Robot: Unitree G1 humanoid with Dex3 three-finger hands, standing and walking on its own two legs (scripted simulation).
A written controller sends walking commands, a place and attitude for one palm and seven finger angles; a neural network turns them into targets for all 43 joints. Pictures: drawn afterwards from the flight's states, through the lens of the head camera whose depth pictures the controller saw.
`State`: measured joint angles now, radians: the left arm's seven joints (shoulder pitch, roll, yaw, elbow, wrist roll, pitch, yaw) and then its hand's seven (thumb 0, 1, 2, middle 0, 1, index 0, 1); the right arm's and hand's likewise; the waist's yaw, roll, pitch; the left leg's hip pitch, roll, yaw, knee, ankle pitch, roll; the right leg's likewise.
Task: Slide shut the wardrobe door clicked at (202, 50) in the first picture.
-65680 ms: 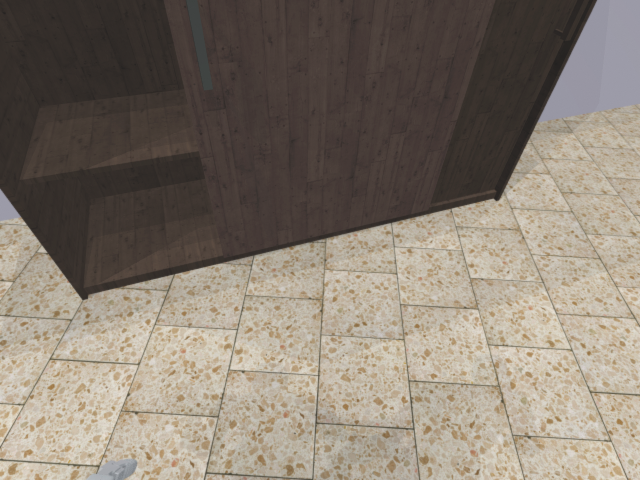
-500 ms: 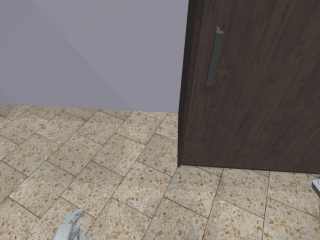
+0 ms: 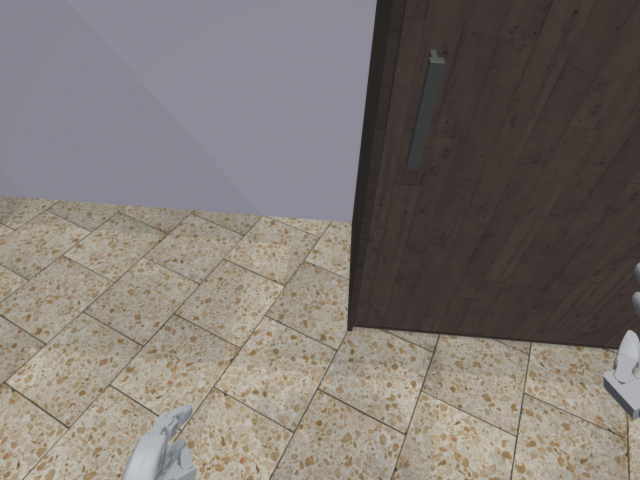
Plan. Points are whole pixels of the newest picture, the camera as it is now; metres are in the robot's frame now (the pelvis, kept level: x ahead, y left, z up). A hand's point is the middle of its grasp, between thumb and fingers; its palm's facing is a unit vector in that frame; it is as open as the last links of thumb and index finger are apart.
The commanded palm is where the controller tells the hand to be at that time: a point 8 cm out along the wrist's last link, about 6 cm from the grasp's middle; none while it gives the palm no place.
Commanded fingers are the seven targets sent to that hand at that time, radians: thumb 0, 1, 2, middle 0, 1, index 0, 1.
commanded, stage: let the arm hang, fingers relaxed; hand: right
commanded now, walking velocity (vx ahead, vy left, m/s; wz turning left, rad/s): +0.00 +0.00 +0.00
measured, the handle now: (422, 112) +0.72 -0.16 +0.11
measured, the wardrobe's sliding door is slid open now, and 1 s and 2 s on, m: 0.00 0.00 0.00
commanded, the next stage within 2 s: look to check the result in 1.06 s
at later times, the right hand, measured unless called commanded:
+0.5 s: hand out of the picture -0.02 -0.23 -0.17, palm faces +0.02 +0.97 -0.25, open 7.2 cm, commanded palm none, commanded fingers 0.00 -0.90 -0.90 0.20 0.30 0.20 0.30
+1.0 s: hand out of the picture +0.10 -0.24 -0.14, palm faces -0.01 +0.96 -0.29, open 7.4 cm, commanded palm none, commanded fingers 0.00 -0.90 -0.90 0.20 0.30 0.20 0.30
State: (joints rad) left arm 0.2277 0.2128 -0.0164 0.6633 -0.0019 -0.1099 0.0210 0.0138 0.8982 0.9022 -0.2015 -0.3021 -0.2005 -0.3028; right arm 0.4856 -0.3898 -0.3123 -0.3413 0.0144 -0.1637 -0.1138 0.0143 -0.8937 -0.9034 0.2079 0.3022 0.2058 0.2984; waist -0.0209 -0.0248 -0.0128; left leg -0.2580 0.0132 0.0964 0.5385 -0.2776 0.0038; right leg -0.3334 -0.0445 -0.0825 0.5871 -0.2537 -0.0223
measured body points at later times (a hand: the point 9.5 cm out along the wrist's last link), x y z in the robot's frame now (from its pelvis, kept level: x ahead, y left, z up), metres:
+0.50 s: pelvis -0.02 -0.02 +0.00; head +0.02 -0.02 +0.45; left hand -0.03 +0.24 -0.14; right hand -0.02 -0.28 -0.15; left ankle +0.00 +0.11 -0.73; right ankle +0.04 -0.10 -0.73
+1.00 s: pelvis +0.02 -0.01 +0.01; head +0.02 -0.01 +0.46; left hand +0.11 +0.28 -0.12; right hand +0.10 -0.29 -0.12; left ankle +0.00 +0.11 -0.73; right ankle +0.04 -0.10 -0.73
